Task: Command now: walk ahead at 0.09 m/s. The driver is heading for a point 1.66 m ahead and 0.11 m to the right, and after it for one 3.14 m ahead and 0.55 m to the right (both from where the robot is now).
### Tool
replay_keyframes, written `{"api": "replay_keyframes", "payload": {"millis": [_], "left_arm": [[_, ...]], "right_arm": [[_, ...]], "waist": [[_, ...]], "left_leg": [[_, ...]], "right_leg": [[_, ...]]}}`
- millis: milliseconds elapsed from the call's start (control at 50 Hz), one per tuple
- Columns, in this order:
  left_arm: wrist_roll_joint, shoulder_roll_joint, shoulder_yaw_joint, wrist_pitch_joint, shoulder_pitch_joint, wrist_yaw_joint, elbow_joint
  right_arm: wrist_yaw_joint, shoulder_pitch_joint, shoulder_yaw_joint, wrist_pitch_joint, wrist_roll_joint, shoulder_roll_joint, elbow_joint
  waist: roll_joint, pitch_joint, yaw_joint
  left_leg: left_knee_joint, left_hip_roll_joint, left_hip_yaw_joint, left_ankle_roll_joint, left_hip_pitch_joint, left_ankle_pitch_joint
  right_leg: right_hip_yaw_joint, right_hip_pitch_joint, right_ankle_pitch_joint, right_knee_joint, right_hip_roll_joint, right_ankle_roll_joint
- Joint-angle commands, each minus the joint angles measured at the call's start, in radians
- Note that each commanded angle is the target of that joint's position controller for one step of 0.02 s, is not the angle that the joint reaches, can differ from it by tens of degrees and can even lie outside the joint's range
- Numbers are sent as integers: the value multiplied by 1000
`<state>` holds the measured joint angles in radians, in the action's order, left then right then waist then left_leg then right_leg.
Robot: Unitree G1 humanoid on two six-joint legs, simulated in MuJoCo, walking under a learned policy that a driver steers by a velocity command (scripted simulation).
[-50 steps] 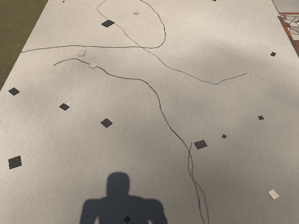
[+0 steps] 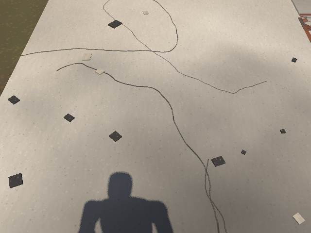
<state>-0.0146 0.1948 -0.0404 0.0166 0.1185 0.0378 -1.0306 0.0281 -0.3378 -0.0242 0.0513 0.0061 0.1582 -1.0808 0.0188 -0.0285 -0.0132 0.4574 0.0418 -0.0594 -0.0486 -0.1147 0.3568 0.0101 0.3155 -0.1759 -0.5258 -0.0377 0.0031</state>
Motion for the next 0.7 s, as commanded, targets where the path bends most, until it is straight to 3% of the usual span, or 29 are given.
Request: {"api": "replay_keyframes", "payload": {"millis": [20,40,60,100,120,140,180,200,240,260,280,300,320,340,360,380,400,420,440,480,520,580,640,700], "left_arm": [[-8,146,-34,-19,119,7,-20],[-24,119,-39,-21,122,2,-25],[-26,112,-43,-17,134,-1,-34],[-34,131,-50,17,160,-9,-34],[-37,158,-57,38,189,-12,-39],[-28,179,-63,54,236,-15,-51],[-4,184,-65,80,266,-14,-47],[-4,182,-63,90,237,-14,-29],[-18,182,-57,90,106,-12,21],[-29,188,-57,74,12,-13,45],[-24,181,-59,59,-21,-15,48],[-14,147,-51,53,-3,-17,49],[-3,81,-33,57,5,-19,62],[-19,62,-26,73,-25,-13,109],[-41,83,-32,89,-31,-15,110],[-45,90,-29,101,-4,-21,101],[-30,96,-32,106,26,-21,81],[-15,114,-41,108,32,-20,72],[-10,122,-48,103,38,-25,66],[-8,93,-46,91,25,-36,65],[-4,71,-40,81,-53,-42,96],[-10,47,-24,80,-204,-53,157],[-17,54,-14,80,-293,-67,190],[-21,66,-8,90,-356,-83,230]], "right_arm": [[-2,-161,-28,8,-8,83,-9],[-1,-126,-28,4,1,80,-9],[0,-88,-32,1,12,85,6],[3,-65,-28,7,22,67,35],[1,-43,-24,19,21,51,55],[-3,-16,-23,31,19,42,73],[-14,48,-32,47,22,67,105],[-19,68,-34,51,25,78,118],[-23,58,-43,51,29,101,124],[-21,-12,-47,51,29,88,95],[-19,-114,-54,48,24,66,36],[-19,-206,-66,41,11,82,-10],[-15,-303,-87,38,2,157,-17],[-27,-371,-96,50,-3,249,-5],[-28,-267,-70,66,-15,196,23],[-32,-191,-56,77,-7,159,47],[-38,-128,-50,80,-2,159,68],[-44,-95,-46,79,-1,158,80],[-45,-99,-35,71,-4,125,78],[-36,-163,-29,60,-9,110,59],[-21,-200,-30,54,-11,130,53],[-4,-198,-30,47,-12,151,64],[0,-231,-36,50,-5,161,52],[-4,-247,-43,46,1,162,35]], "waist": [[74,95,-11],[45,64,15],[25,30,27],[61,-57,35],[126,-78,41],[176,-64,52],[188,-24,67],[168,-16,60],[123,-20,0],[111,-18,-64],[99,-9,-113],[25,7,-130],[-226,32,-150],[-406,6,-162],[-257,-68,-97],[-161,-101,-56],[-103,-92,-25],[-83,-83,-11],[-90,-64,-3],[-114,-39,-13],[-96,-48,-25],[-92,-81,-48],[-110,-113,-64],[-108,-131,-61]], "left_leg": [[-53,-63,44,-4,-145,-282],[-15,-30,13,-8,-171,-123],[27,-18,4,-21,-215,30],[113,-27,21,-44,-337,211],[195,-20,4,-45,-399,185],[283,-8,1,-45,-441,143],[461,-33,67,-55,-522,261],[518,-69,114,-62,-549,300],[373,-115,117,-79,-427,220],[180,-88,50,-83,-196,77],[106,-10,-36,-58,45,-106],[104,-5,-20,-41,150,-130],[-63,-189,279,-100,212,52],[-303,-417,786,-245,226,204],[-306,-441,829,-252,175,272],[-281,-414,715,-214,169,215],[-272,-370,578,-175,154,61],[-273,-338,475,-142,135,-114],[-275,-297,377,-115,124,-257],[-275,-255,263,-99,149,-460],[-288,-245,214,-98,160,-551],[-332,-221,156,-81,99,-534],[-368,-231,132,-85,108,-497],[-334,-268,116,-96,203,-587]], "right_leg": [[-51,-310,400,-26,-59,107],[-43,-279,183,-43,-35,119],[-62,-233,-33,-34,-32,127],[-221,-170,-309,48,-113,183],[-357,-184,-347,117,-192,233],[-502,-218,-331,174,-267,287],[-649,-250,-292,222,-359,329],[-655,-231,-308,228,-375,313],[-505,-90,-348,260,-321,220],[-336,64,-337,259,-233,155],[-177,219,-297,192,-137,106],[-64,287,-259,53,-72,67],[49,370,-198,-284,6,10],[6,535,-370,-539,89,8],[-94,619,-334,-699,18,42],[-111,673,-218,-737,-20,75],[-95,651,-115,-714,-52,86],[-87,607,-46,-650,-75,88],[-69,546,-9,-600,-86,83],[-25,507,41,-538,-75,64],[-3,524,97,-447,-63,47],[31,453,212,-216,-27,31],[52,397,267,-83,-4,36],[55,400,237,-6,4,70]]}}
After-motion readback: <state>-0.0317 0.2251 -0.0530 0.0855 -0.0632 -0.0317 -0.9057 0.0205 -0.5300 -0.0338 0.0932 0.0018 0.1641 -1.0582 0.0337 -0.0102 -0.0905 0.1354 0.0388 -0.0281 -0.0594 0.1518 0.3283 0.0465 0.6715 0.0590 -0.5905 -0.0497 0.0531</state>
